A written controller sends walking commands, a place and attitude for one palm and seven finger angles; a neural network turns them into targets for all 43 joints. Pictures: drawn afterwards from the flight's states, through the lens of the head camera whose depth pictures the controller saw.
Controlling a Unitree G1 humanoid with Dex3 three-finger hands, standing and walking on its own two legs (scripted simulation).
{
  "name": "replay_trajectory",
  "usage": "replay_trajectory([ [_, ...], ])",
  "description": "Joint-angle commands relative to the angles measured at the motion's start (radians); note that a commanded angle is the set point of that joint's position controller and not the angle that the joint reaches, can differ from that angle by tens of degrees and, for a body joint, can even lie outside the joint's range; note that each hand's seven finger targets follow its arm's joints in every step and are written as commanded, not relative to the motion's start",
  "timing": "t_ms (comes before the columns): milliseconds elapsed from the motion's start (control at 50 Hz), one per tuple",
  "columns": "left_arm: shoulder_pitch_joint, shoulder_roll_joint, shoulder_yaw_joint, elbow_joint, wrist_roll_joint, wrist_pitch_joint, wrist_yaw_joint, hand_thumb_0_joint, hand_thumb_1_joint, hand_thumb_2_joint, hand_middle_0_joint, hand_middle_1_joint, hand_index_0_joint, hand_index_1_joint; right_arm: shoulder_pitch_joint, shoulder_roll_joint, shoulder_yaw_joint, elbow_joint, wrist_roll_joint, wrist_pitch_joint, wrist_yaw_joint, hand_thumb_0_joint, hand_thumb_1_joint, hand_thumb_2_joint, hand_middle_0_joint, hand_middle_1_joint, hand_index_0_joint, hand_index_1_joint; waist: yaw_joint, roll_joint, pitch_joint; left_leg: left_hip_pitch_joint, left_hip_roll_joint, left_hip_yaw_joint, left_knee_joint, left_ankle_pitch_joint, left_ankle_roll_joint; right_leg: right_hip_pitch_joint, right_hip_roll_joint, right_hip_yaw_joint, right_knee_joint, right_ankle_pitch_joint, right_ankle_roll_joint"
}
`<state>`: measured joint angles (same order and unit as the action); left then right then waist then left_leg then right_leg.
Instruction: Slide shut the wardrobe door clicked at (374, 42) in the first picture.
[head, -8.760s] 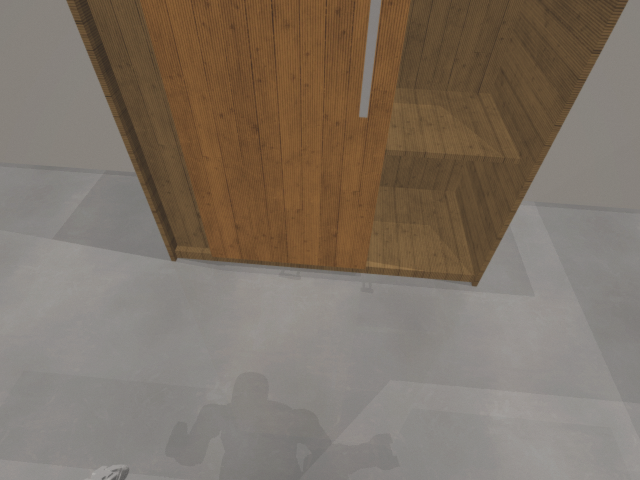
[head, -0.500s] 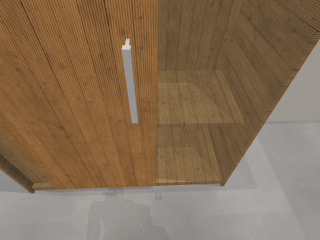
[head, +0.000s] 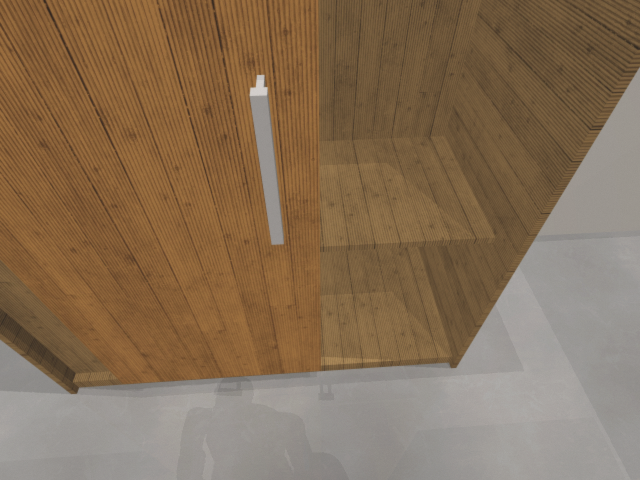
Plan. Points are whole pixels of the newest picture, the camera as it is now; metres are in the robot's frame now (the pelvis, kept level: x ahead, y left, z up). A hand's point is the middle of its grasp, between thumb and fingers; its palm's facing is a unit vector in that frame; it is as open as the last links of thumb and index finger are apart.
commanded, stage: look again from close up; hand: left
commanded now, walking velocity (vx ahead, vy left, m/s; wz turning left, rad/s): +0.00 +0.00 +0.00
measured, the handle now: (270, 169) +0.52 +0.11 +0.11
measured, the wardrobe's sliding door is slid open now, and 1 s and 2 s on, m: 0.43 0.43 0.43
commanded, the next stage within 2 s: raise the hand with hooked fingers in 0.22 s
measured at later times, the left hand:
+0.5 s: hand (182, 439) +0.17 +0.18 -0.03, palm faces +0.28 -0.95 -0.16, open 7.5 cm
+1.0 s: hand (161, 433) +0.17 +0.19 +0.03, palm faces +0.06 -0.99 -0.10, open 10.2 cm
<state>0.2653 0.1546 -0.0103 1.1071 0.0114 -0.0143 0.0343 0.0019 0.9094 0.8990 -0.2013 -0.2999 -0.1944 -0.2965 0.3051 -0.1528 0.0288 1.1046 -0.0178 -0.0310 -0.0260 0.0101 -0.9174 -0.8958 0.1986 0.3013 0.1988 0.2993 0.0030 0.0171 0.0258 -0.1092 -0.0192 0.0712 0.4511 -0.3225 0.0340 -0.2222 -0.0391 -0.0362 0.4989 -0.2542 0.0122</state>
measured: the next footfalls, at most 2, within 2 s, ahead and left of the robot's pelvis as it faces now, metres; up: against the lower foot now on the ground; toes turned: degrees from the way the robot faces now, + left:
none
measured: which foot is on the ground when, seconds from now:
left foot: down 0.00-1.00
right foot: down 0.00-1.00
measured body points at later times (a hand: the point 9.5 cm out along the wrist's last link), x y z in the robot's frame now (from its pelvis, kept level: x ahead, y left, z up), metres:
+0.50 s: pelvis -0.02 -0.02 +0.00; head -0.01 -0.03 +0.45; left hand +0.16 +0.23 -0.02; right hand +0.08 -0.27 -0.13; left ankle -0.05 +0.09 -0.74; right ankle +0.01 -0.13 -0.74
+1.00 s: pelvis -0.05 -0.04 -0.06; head -0.01 -0.03 +0.39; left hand +0.16 +0.24 +0.03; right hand +0.16 -0.23 -0.14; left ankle -0.05 +0.09 -0.74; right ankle +0.01 -0.13 -0.74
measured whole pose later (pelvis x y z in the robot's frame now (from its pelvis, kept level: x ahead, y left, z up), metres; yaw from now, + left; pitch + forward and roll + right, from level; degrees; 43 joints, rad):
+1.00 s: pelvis -0.05 -0.04 -0.06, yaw +4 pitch +8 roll -2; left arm 0.24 0.29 0.23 0.03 -0.30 -0.37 -0.35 0.01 0.30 0.65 -0.24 -0.68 -0.23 -0.68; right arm 0.20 -0.21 0.08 0.60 0.02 -0.27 -0.05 0.01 -0.90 -0.90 0.20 0.30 0.20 0.30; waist 0.04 0.03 -0.07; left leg -0.68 0.03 -0.06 1.03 -0.50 -0.02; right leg -0.70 -0.02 -0.16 0.95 -0.40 -0.05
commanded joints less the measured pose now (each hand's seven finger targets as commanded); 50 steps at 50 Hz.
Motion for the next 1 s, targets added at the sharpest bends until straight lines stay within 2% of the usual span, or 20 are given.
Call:
replay_trajectory([
  [0, 0.055, 0.097, 0.019, -0.022, -0.005, -0.01, 0.002, 0.0, 0.9, 0.9, -0.2, -0.3, -0.2, -0.3, 0.06, -0.11, -0.026, -0.022, 0.003, -0.019, -0.012, 0.0, -0.9, -0.9, 0.2, 0.3, 0.2, 0.3, 0.002, -0.002, 0.028, -0.085, 0.127, -0.111, -0.114, 0.274, 0.008, 0.053, -0.063, 0.062, -0.036, 0.21, -0.046],
  [280, 0.06, 0.091, 0.022, -0.012, -0.003, -0.011, 0.003, 0.0, 0.9, 0.9, -0.2, -0.3, -0.2, -0.3, 0.06, -0.093, -0.026, 0.013, 0.005, -0.015, -0.014, 0.0, -0.9, -0.9, 0.2, 0.3, 0.2, 0.3, 0.0, -0.006, 0.042, -0.08, 0.125, -0.099, -0.119, 0.228, 0.004, 0.049, -0.069, 0.081, -0.059, 0.224, -0.052],
  [300, 0.158, 0.122, 0.026, 0.031, 0.005, -0.025, 0.046, 0.0, 0.9, 0.9, -0.2, -0.3, -0.2, -0.3, -0.043, -0.121, -0.041, -0.062, 0.019, -0.014, -0.006, 0.0, -0.9, -0.9, 0.2, 0.3, 0.2, 0.3, 0.041, -0.169, 0.045, -0.145, 0.147, -0.056, 0.104, 0.372, -0.025, 0.062, -0.121, 0.11, -0.038, 0.677, -0.031],
  [320, -0.64, 0.511, 0.307, -1.488, -0.147, -0.208, 0.074, 0.0, 0.877, 0.89, -0.202, -0.315, -0.202, -0.315, -0.027, -0.286, -0.11, -0.367, 0.019, -0.185, -0.076, 0.0, -0.9, -0.9, 0.2, 0.3, 0.2, 0.3, -0.084, 0.121, -0.348, 0.102, 0.019, -0.017, 0.009, 0.426, -0.028, 0.061, -0.015, 0.041, -0.018, 0.568, -0.031],
  [340, -0.238, 0.228, 0.084, -1.294, -0.104, -0.148, 0.091, 0.0, 0.853, 0.88, -0.203, -0.33, -0.203, -0.33, -0.108, -0.176, -0.02, -0.356, 0.042, -0.272, -0.087, 0.0, -0.9, -0.9, 0.2, 0.3, 0.2, 0.3, -0.007, 0.18, -0.334, 0.093, 0.044, -0.011, -0.067, 0.575, -0.053, 0.101, 0.013, 0.032, 0.021, 0.301, -0.082],
  [360, -0.089, 0.149, 0.083, -1.01, -0.104, -0.104, 0.13, 0.0, 0.83, 0.87, -0.205, -0.345, -0.205, -0.345, -0.088, -0.201, -0.038, -0.247, 0.043, -0.296, -0.077, 0.0, -0.9, -0.9, 0.2, 0.3, 0.2, 0.3, -0.012, 0.14, -0.267, 0.016, 0.053, -0.022, -0.049, 0.539, -0.064, 0.026, 0.019, 0.004, 0.026, 0.166, -0.064],
  [380, 0.054, 0.004, -0.005, -1.104, -0.143, -0.055, 0.11, 0.0, 0.807, 0.86, -0.207, -0.36, -0.207, -0.36, -0.07, -0.169, -0.052, -0.312, 0.058, -0.312, -0.058, 0.0, -0.9, -0.9, 0.2, 0.3, 0.2, 0.3, -0.019, 0.092, -0.207, -0.029, 0.07, -0.074, -0.045, 0.516, -0.065, 0.009, 0.018, -0.011, 0.013, 0.143, -0.052],
  [400, -0.013, 0.084, 0.051, -1.256, -0.149, -0.078, 0.095, 0.0, 0.783, 0.85, -0.208, -0.375, -0.208, -0.375, -0.084, -0.208, -0.062, -0.371, 0.056, -0.324, -0.059, 0.0, -0.9, -0.9, 0.2, 0.3, 0.2, 0.3, -0.01, 0.081, -0.195, -0.057, 0.062, -0.08, -0.017, 0.455, -0.064, 0.009, 0.012, -0.006, 0.012, 0.175, -0.051],
  [440, 0.014, 0.091, 0.106, -1.147, -0.156, -0.151, 0.056, 0.0, 0.737, 0.83, -0.212, -0.405, -0.212, -0.405, -0.098, -0.223, -0.077, -0.418, 0.034, -0.336, -0.047, 0.0, -0.9, -0.9, 0.2, 0.3, 0.2, 0.3, -0.036, -0.121, -0.037, -0.221, 0.031, -0.093, 0.029, 0.235, -0.043, -0.102, 0.017, -0.031, -0.01, 0.082, -0.043],
  [500, 0.295, 0.025, 0.178, -0.927, -0.21, -0.336, -0.076, 0.0, 0.667, 0.8, -0.217, -0.45, -0.217, -0.45, -0.124, -0.213, -0.105, -0.494, 0.014, -0.337, -0.008, 0.0, -0.9, -0.9, 0.2, 0.3, 0.2, 0.3, 0.044, -0.278, -0.016, -0.425, 0.016, -0.078, 0.148, 0.086, -0.035, -0.214, 0.024, -0.043, 0.094, -0.034, -0.037],
  [520, 0.398, 0.022, 0.22, -0.844, -0.237, -0.4, -0.142, 0.0, 0.643, 0.79, -0.218, -0.465, -0.218, -0.465, -0.123, -0.206, -0.114, -0.515, 0.02, -0.327, 0.016, 0.0, -0.9, -0.9, 0.2, 0.3, 0.2, 0.3, 0.081, -0.238, -0.031, -0.479, 0.005, -0.068, 0.185, 0.078, -0.048, -0.212, 0.022, -0.033, 0.138, -0.023, -0.048],
  [560, 0.344, 0.045, 0.244, -0.93, -0.296, -0.565, -0.285, 0.0, 0.597, 0.77, -0.222, -0.495, -0.222, -0.495, -0.171, -0.22, -0.121, -0.578, 0.014, -0.324, 0.049, 0.0, -0.9, -0.9, 0.2, 0.3, 0.2, 0.3, 0.086, -0.114, -0.109, -0.567, -0.009, -0.042, 0.307, 0.054, -0.06, -0.261, 0.011, -0.005, 0.255, 0.017, -0.063],
  [580, 0.369, 0.099, 0.306, -0.917, -0.3, -0.591, -0.323, 0.0, 0.573, 0.76, -0.223, -0.51, -0.223, -0.51, -0.173, -0.222, -0.128, -0.611, 0.017, -0.319, 0.056, 0.0, -0.9, -0.9, 0.2, 0.3, 0.2, 0.3, 0.1, -0.094, -0.157, -0.598, -0.018, -0.03, 0.338, 0.046, -0.052, -0.248, 0.006, 0.011, 0.283, 0.025, -0.069],
  [620, 0.33, 0.174, 0.339, -0.996, -0.296, -0.544, -0.356, 0.0, 0.527, 0.74, -0.227, -0.54, -0.227, -0.54, -0.192, -0.238, -0.131, -0.681, 0.026, -0.289, 0.061, 0.0, -0.9, -0.9, 0.2, 0.3, 0.2, 0.3, 0.115, -0.019, -0.198, -0.642, -0.031, -0.011, 0.362, -0.008, -0.038, -0.251, -0.002, 0.056, 0.272, -0.064, -0.065],
  [680, 0.094, 0.212, 0.333, -1.231, -0.319, -0.468, -0.337, 0.0, 0.457, 0.71, -0.232, -0.585, -0.232, -0.585, -0.197, -0.233, -0.114, -0.78, 0.037, -0.27, 0.035, 0.0, -0.9, -0.9, 0.2, 0.3, 0.2, 0.3, 0.058, -0.006, -0.263, -0.651, -0.034, -0.011, 0.393, -0.116, -0.015, -0.284, -0.011, 0.119, 0.217, -0.285, -0.042],
  [720, -0.11, 0.243, 0.351, -1.389, -0.324, -0.496, -0.282, 0.0, 0.41, 0.69, -0.235, -0.615, -0.235, -0.615, -0.153, -0.22, -0.106, -0.765, 0.032, -0.274, 0.013, 0.0, -0.9, -0.9, 0.2, 0.3, 0.2, 0.3, 0.002, 0.016, -0.284, -0.636, -0.013, -0.047, 0.427, -0.14, -0.007, -0.343, 0.001, 0.134, 0.225, -0.355, -0.034],
  [800, -0.152, 0.22, 0.279, -1.505, -0.309, -0.582, -0.261, 0.0, 0.317, 0.65, -0.242, -0.675, -0.242, -0.675, -0.092, -0.219, -0.084, -0.702, 0.029, -0.312, -0.018, 0.0, -0.9, -0.9, 0.2, 0.3, 0.2, 0.3, -0.045, 0.093, -0.338, -0.537, 0.011, -0.082, 0.455, -0.06, 0.0, -0.341, 0.017, 0.1, 0.266, -0.206, -0.045],
  [860, -0.167, 0.228, 0.219, -1.412, -0.307, -0.542, -0.335, 0.0, 0.247, 0.62, -0.247, -0.72, -0.247, -0.72, -0.094, -0.235, -0.062, -0.667, 0.04, -0.324, -0.037, 0.0, -0.9, -0.9, 0.2, 0.3, 0.2, 0.3, -0.08, 0.056, -0.286, -0.555, 0.02, -0.099, 0.454, -0.076, 0.003, -0.34, 0.024, 0.083, 0.259, -0.185, -0.034],
  [920, -0.128, 0.284, 0.289, -1.168, -0.314, -0.38, -0.403, 0.0, 0.177, 0.59, -0.252, -0.765, -0.252, -0.765, -0.104, -0.248, -0.048, -0.648, 0.061, -0.307, -0.056, 0.0, -0.9, -0.9, 0.2, 0.3, 0.2, 0.3, -0.059, -0.013, -0.191, -0.618, 0.016, -0.104, 0.416, -0.119, -0.002, -0.308, 0.02, 0.092, 0.19, -0.273, -0.029],
  [980, -0.065, 0.334, 0.392, -1.133, -0.354, -0.218, -0.42, 0.0, 0.107, 0.56, -0.257, -0.81, -0.257, -0.81, -0.147, -0.236, -0.042, -0.683, 0.065, -0.288, -0.063, 0.0, -0.9, -0.9, 0.2, 0.3, 0.2, 0.3, 0.022, -0.039, -0.261, -0.595, 0.005, -0.1, 0.361, -0.067, -0.013, -0.178, -0.009, 0.1, 0.149, -0.25, -0.021],
])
